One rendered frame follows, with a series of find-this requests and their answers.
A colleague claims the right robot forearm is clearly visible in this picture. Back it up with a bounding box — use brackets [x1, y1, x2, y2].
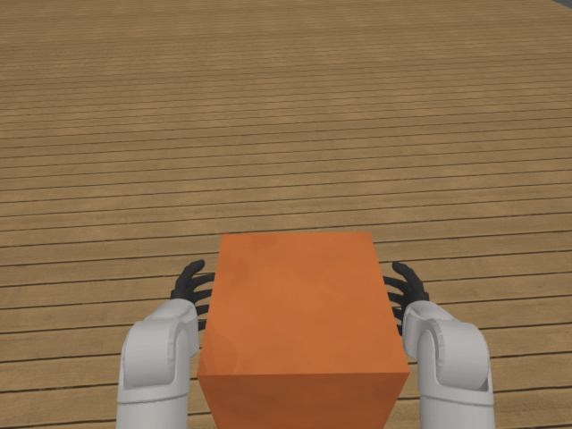
[402, 300, 495, 429]

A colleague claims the left robot forearm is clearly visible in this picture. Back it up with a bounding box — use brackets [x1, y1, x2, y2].
[115, 299, 199, 429]

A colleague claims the carton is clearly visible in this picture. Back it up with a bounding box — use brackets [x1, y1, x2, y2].
[197, 231, 410, 429]

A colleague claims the left robot hand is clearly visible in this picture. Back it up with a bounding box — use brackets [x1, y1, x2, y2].
[170, 259, 215, 331]

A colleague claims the right robot hand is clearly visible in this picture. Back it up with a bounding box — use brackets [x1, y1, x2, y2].
[383, 262, 430, 336]

